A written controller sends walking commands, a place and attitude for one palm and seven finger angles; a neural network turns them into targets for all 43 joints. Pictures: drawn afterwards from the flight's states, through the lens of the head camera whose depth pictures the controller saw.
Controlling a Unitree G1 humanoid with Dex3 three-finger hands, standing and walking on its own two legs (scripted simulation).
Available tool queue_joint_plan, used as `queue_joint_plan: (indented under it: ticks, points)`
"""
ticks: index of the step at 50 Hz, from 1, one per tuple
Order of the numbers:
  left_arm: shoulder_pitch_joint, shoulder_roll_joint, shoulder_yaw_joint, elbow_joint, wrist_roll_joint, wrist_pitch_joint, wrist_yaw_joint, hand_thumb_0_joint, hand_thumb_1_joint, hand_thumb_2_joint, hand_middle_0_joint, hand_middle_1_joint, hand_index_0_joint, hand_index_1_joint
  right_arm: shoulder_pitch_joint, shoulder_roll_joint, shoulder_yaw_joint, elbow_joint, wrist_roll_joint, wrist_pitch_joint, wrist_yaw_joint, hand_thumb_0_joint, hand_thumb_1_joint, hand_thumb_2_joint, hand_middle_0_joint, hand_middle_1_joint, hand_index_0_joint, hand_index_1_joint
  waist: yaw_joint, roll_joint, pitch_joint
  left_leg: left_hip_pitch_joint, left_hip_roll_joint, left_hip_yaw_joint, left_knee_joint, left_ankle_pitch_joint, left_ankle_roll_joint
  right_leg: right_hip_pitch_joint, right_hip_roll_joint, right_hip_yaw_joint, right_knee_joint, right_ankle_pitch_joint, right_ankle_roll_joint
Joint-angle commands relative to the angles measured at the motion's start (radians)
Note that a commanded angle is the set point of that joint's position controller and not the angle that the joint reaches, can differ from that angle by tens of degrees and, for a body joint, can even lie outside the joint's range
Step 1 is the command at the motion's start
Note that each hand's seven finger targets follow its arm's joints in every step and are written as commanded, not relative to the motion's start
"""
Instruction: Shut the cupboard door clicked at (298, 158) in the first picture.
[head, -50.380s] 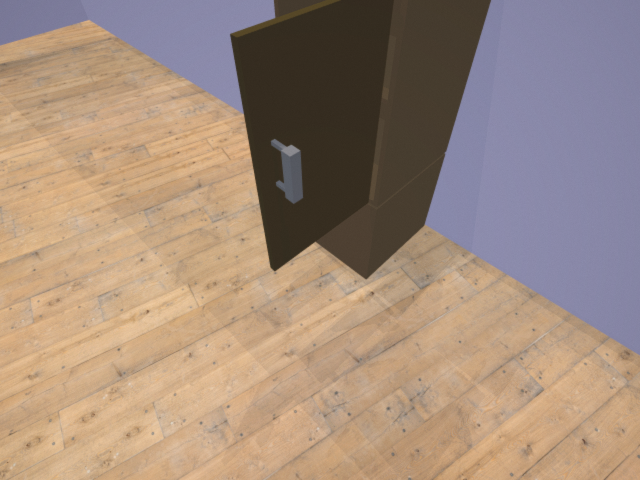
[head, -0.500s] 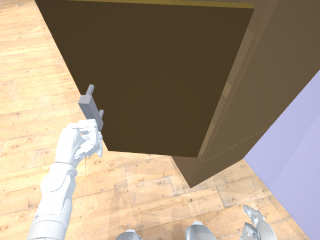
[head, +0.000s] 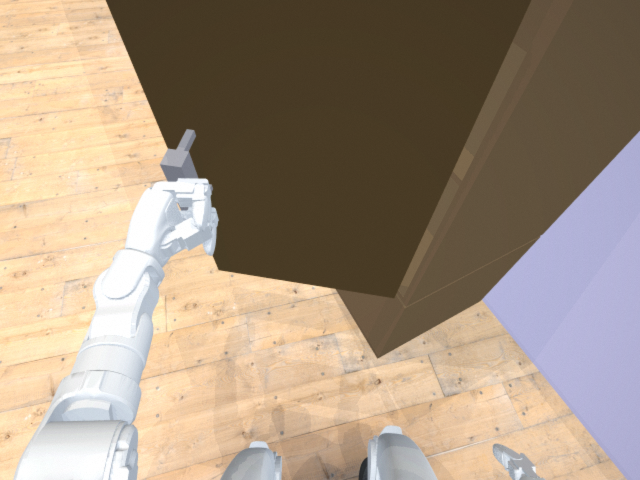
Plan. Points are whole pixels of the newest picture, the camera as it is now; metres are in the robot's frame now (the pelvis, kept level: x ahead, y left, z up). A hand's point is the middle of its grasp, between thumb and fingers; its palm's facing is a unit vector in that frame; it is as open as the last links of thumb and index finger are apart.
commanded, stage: push the door shut along its arc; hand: left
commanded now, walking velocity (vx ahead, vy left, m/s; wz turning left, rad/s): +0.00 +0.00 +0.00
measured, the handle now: (193, 178) +0.49 +0.18 +0.06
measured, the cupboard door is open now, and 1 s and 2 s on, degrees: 53 40 24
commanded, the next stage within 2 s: pull the fist back off the door in 1.26 s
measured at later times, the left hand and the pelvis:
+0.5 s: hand (248, 192) +0.46 +0.10 +0.06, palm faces -0.38 -0.92 -0.04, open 3.1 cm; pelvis -0.01 +0.00 -0.01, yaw -1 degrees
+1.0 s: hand (274, 167) +0.50 +0.07 +0.07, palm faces -0.47 -0.88 -0.04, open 3.0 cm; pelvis -0.01 -0.01 -0.02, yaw -1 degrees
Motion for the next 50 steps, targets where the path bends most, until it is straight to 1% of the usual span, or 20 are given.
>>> queue_joint_plan:
  ticks: [1, 4, 6, 7, 13, 18, 20, 21, 24, 27, 29, 34, 37, 38, 40, 42, 43, 46, 47, 50]
  points:
    - [-0.559, 0.080, -0.046, -0.166, 0.005, -0.062, -0.039, 0.000, 0.900, 0.900, -1.300, -1.500, -1.300, -1.500, 0.054, -0.158, -0.063, -0.093, 0.005, -0.038, -0.008, 0.000, -0.900, -0.900, 0.200, 0.300, 0.200, 0.300, -0.083, 0.054, -0.381, 0.201, -0.014, -0.035, -0.165, 0.275, 0.009, 0.180, 0.057, 0.006, -0.103, 0.142, -0.051]
    - [-0.627, 0.105, -0.028, -0.083, 0.004, -0.062, -0.051, 0.000, 0.900, 0.900, -1.300, -1.500, -1.300, -1.500, 0.061, -0.165, -0.059, -0.079, 0.004, -0.029, -0.007, 0.000, -0.900, -0.900, 0.200, 0.300, 0.200, 0.300, -0.093, 0.024, -0.365, 0.165, -0.017, -0.037, -0.165, 0.225, 0.011, 0.168, 0.059, 0.007, -0.105, 0.108, -0.049]
    - [-0.668, 0.126, -0.018, -0.062, 0.012, -0.076, -0.056, 0.000, 0.900, 0.900, -1.300, -1.500, -1.300, -1.500, 0.070, -0.168, -0.057, -0.073, 0.001, -0.028, -0.010, 0.000, -0.900, -0.900, 0.200, 0.300, 0.200, 0.300, -0.091, 0.060, -0.383, 0.176, -0.019, -0.041, -0.161, 0.229, 0.012, 0.148, 0.060, 0.008, -0.096, 0.102, -0.055]
    - [-0.692, 0.110, -0.033, -0.048, 0.014, -0.077, -0.061, 0.000, 0.900, 0.900, -1.300, -1.500, -1.300, -1.500, 0.071, -0.165, -0.056, -0.070, 0.001, -0.028, -0.007, 0.000, -0.900, -0.900, 0.200, 0.300, 0.200, 0.300, -0.101, 0.056, -0.391, 0.183, -0.018, -0.042, -0.159, 0.229, 0.012, 0.141, 0.060, 0.007, -0.094, 0.103, -0.052]
    - [-0.737, 0.162, 0.009, -0.002, 0.013, -0.077, -0.091, 0.000, 0.900, 0.900, -1.300, -1.500, -1.300, -1.500, 0.090, -0.173, -0.057, -0.067, -0.004, -0.021, -0.003, 0.000, -0.900, -0.900, 0.200, 0.300, 0.200, 0.300, -0.101, 0.058, -0.445, 0.178, -0.018, -0.042, -0.139, 0.275, 0.014, 0.154, 0.062, 0.012, -0.081, 0.138, -0.053]
    - [-0.819, 0.158, 0.001, 0.050, 0.016, -0.063, -0.098, 0.000, 0.900, 0.900, -1.300, -1.500, -1.300, -1.500, 0.104, -0.175, -0.054, -0.056, -0.005, -0.017, -0.005, 0.000, -0.900, -0.900, 0.200, 0.300, 0.200, 0.300, -0.126, 0.059, -0.406, 0.164, -0.015, -0.048, -0.130, 0.253, 0.016, 0.098, 0.067, 0.007, -0.077, 0.113, -0.052]
    - [-0.818, 0.217, 0.054, 0.069, 0.018, -0.055, -0.089, 0.000, 0.900, 0.900, -1.300, -1.500, -1.300, -1.500, 0.117, -0.180, -0.053, -0.058, -0.006, -0.017, -0.006, 0.000, -0.900, -0.900, 0.200, 0.300, 0.200, 0.300, -0.119, 0.034, -0.422, 0.129, -0.017, -0.042, -0.129, 0.238, 0.021, 0.131, 0.066, 0.015, -0.081, 0.109, -0.051]
    - [-0.832, 0.228, 0.056, 0.064, 0.025, -0.058, -0.091, 0.000, 0.900, 0.900, -1.300, -1.500, -1.300, -1.500, 0.121, -0.180, -0.051, -0.061, -0.008, -0.017, -0.007, 0.000, -0.900, -0.900, 0.200, 0.300, 0.200, 0.300, -0.116, 0.068, -0.438, 0.137, -0.018, -0.041, -0.124, 0.256, 0.021, 0.124, 0.068, 0.013, -0.069, 0.118, -0.054]
    - [-0.875, 0.204, 0.028, 0.076, 0.039, -0.052, -0.099, 0.000, 0.900, 0.900, -1.300, -1.500, -1.300, -1.500, 0.131, -0.177, -0.054, -0.055, -0.011, -0.017, -0.002, 0.000, -0.900, -0.900, 0.200, 0.300, 0.200, 0.300, -0.132, 0.078, -0.456, 0.156, -0.015, -0.047, -0.108, 0.276, 0.020, 0.098, 0.068, 0.013, -0.064, 0.127, -0.052]
    - [-0.845, 0.269, 0.094, 0.130, 0.035, -0.028, -0.105, 0.000, 0.900, 0.900, -1.300, -1.500, -1.300, -1.500, 0.141, -0.181, -0.047, -0.063, -0.011, -0.011, -0.002, 0.000, -0.900, -0.900, 0.200, 0.300, 0.200, 0.300, -0.121, 0.057, -0.475, 0.115, -0.017, -0.036, -0.099, 0.297, 0.024, 0.146, 0.072, 0.018, -0.058, 0.160, -0.052]
    - [-0.876, 0.291, 0.108, 0.164, 0.046, -0.009, -0.103, 0.000, 0.900, 0.900, -1.300, -1.500, -1.300, -1.500, 0.149, -0.180, -0.046, -0.063, -0.011, -0.007, -0.005, 0.000, -0.900, -0.900, 0.200, 0.300, 0.200, 0.300, -0.138, 0.012, -0.444, 0.043, -0.016, -0.022, -0.084, 0.269, 0.032, 0.160, 0.073, 0.029, -0.060, 0.163, -0.045]
    - [-0.895, 0.378, 0.164, 0.160, 0.071, 0.003, -0.116, 0.000, 0.900, 0.900, -1.300, -1.500, -1.300, -1.500, 0.175, -0.181, -0.046, -0.082, -0.020, -0.002, -0.001, 0.000, -0.900, -0.900, 0.200, 0.300, 0.200, 0.300, -0.130, 0.041, -0.511, -0.001, -0.017, -0.008, -0.053, 0.298, 0.035, 0.211, 0.076, 0.046, -0.037, 0.218, -0.045]
    - [-0.929, 0.304, 0.098, 0.124, 0.063, 0.011, -0.145, 0.000, 0.900, 0.900, -1.300, -1.500, -1.300, -1.500, 0.183, -0.178, -0.053, -0.081, -0.019, -0.003, 0.000, 0.000, -0.900, -0.900, 0.200, 0.300, 0.200, 0.300, -0.147, 0.080, -0.558, 0.077, -0.014, -0.014, -0.043, 0.354, 0.033, 0.176, 0.080, 0.037, -0.029, 0.261, -0.044]
    - [-0.944, 0.316, 0.104, 0.117, 0.063, 0.016, -0.147, 0.000, 0.900, 0.900, -1.300, -1.500, -1.300, -1.500, 0.191, -0.182, -0.056, -0.076, -0.020, -0.001, -0.001, 0.000, -0.900, -0.900, 0.200, 0.300, 0.200, 0.300, -0.151, 0.073, -0.554, 0.083, -0.011, -0.018, -0.044, 0.348, 0.032, 0.164, 0.080, 0.032, -0.031, 0.249, -0.044]
    - [-0.977, 0.283, 0.075, 0.122, 0.061, 0.033, -0.153, 0.000, 0.900, 0.900, -1.300, -1.500, -1.300, -1.500, 0.195, -0.179, -0.058, -0.068, -0.020, -0.002, -0.003, 0.000, -0.900, -0.900, 0.200, 0.300, 0.200, 0.300, -0.171, 0.062, -0.533, 0.072, -0.013, -0.013, -0.039, 0.329, 0.037, 0.153, 0.081, 0.033, -0.043, 0.239, -0.041]
    - [-1.022, 0.278, 0.061, 0.115, 0.057, 0.038, -0.161, 0.000, 0.900, 0.900, -1.300, -1.500, -1.300, -1.500, 0.201, -0.182, -0.056, -0.055, -0.021, -0.004, -0.007, 0.000, -0.900, -0.900, 0.200, 0.300, 0.200, 0.300, -0.177, 0.090, -0.554, 0.103, -0.014, -0.019, -0.034, 0.340, 0.036, 0.136, 0.083, 0.031, -0.043, 0.242, -0.044]
    - [-1.035, 0.269, 0.053, 0.132, 0.057, 0.045, -0.161, 0.000, 0.900, 0.900, -1.300, -1.500, -1.300, -1.500, 0.203, -0.183, -0.056, -0.050, -0.020, -0.005, -0.010, 0.000, -0.900, -0.900, 0.200, 0.300, 0.200, 0.300, -0.187, 0.063, -0.530, 0.086, -0.013, -0.019, -0.033, 0.321, 0.038, 0.127, 0.084, 0.030, -0.048, 0.225, -0.042]
    - [-1.132, 0.217, 0.003, 0.137, 0.049, 0.049, -0.163, 0.000, 0.900, 0.900, -1.300, -1.500, -1.300, -1.500, 0.208, -0.181, -0.052, -0.029, -0.021, -0.017, -0.018, 0.000, -0.900, -0.900, 0.200, 0.300, 0.200, 0.300, -0.219, 0.090, -0.495, 0.100, -0.014, -0.022, -0.024, 0.301, 0.043, 0.061, 0.087, 0.022, -0.050, 0.187, -0.047]
    - [-1.137, 0.238, 0.012, 0.161, 0.058, 0.055, -0.162, 0.000, 0.900, 0.900, -1.300, -1.500, -1.300, -1.500, 0.212, -0.187, -0.050, -0.020, -0.026, -0.019, -0.019, 0.000, -0.900, -0.900, 0.200, 0.300, 0.200, 0.300, -0.217, 0.083, -0.507, 0.100, -0.012, -0.031, -0.025, 0.297, 0.040, 0.062, 0.087, 0.020, -0.050, 0.177, -0.047]
    - [-1.191, 0.227, -0.002, 0.185, 0.063, 0.060, -0.161, 0.000, 0.900, 0.900, -1.300, -1.500, -1.300, -1.500, 0.212, -0.187, -0.048, -0.008, -0.031, -0.031, -0.023, 0.000, -0.900, -0.900, 0.200, 0.300, 0.200, 0.300, -0.235, 0.095, -0.494, 0.080, -0.014, -0.032, -0.015, 0.272, 0.043, 0.034, 0.089, 0.018, -0.047, 0.145, -0.050]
